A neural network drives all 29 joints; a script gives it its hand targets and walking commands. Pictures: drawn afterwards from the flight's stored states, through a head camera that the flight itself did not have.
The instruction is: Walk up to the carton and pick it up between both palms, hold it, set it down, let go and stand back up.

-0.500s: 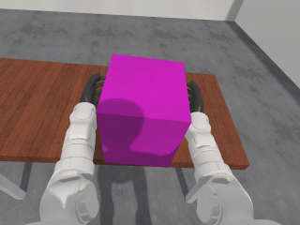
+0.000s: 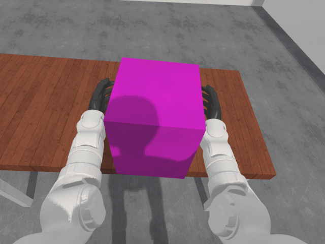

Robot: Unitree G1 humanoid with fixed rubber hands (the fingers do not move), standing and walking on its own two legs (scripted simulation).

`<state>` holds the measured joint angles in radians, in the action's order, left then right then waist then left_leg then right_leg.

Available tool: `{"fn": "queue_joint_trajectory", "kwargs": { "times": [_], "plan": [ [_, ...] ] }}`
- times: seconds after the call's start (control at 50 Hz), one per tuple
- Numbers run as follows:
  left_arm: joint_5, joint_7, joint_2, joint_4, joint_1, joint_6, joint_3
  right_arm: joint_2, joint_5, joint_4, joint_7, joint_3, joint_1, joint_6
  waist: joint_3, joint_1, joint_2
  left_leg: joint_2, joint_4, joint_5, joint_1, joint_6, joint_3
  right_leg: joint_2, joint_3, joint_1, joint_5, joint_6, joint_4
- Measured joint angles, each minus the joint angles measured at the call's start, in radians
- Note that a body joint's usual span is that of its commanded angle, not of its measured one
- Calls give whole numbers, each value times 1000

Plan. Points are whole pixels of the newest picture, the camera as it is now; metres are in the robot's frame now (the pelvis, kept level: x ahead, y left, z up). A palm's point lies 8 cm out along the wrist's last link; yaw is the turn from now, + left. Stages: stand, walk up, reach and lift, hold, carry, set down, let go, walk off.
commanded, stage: set down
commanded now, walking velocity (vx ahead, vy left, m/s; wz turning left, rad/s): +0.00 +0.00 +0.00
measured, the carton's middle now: (155, 122) +0.43 +0.00 +0.03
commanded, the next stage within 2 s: none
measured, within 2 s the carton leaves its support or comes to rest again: rests again in 0.44 s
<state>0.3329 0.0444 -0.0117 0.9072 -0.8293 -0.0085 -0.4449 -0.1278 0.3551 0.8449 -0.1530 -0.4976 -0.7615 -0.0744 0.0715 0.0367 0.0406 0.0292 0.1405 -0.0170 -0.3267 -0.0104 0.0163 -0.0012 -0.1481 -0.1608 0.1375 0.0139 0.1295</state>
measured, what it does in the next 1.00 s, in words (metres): stands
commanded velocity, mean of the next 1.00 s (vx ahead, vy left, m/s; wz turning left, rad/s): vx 0.00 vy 0.00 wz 0.00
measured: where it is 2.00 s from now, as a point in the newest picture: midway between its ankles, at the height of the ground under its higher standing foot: outside the picture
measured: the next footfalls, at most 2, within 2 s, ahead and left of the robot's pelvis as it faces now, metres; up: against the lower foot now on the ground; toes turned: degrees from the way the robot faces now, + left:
none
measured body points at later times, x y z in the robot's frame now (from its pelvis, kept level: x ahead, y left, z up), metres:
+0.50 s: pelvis +0.00 +0.01 +0.00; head +0.09 +0.02 +0.44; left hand +0.46 +0.14 +0.05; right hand +0.43 -0.15 +0.05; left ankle +0.04 +0.13 -0.75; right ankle -0.06 -0.10 -0.75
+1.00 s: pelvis -0.01 +0.01 +0.00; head +0.09 +0.02 +0.44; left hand +0.46 +0.14 +0.05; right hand +0.42 -0.15 +0.05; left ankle +0.04 +0.13 -0.75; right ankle -0.06 -0.10 -0.75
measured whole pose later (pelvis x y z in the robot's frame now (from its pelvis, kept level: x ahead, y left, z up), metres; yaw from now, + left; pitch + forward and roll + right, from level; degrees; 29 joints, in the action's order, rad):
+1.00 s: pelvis -0.01 +0.01 +0.00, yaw -1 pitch +17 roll -1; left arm 0.42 0.03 0.00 1.03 -0.91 0.13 -0.53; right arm -0.16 0.55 0.81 -0.10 -0.67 -0.79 -0.15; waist 0.10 0.02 0.01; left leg 0.03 0.11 -0.06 -0.47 0.00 0.03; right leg -0.01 -0.14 -0.31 0.09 0.01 0.11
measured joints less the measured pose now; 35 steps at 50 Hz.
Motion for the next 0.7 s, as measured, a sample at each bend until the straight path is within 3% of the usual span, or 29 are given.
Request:
{"fn": "queue_joint_trajectory", "kwargs": {
  "times": [0.3,0.7],
  "plan": [
    [23,-8,-5,67,-39,43,-19,-18,85,-12,22,-80,-19,-8,32,3,-14,-2,-3,-11,-84,5,1,2,2,-83,-15,-4,-7],
    [41,-25,0,128,-60,123,-41,-12,126,3,26,-109,-17,-74,50,-13,-27,4,-15,-32,-147,10,13,-3,14,-153,-39,-6,-16]
  ]
}}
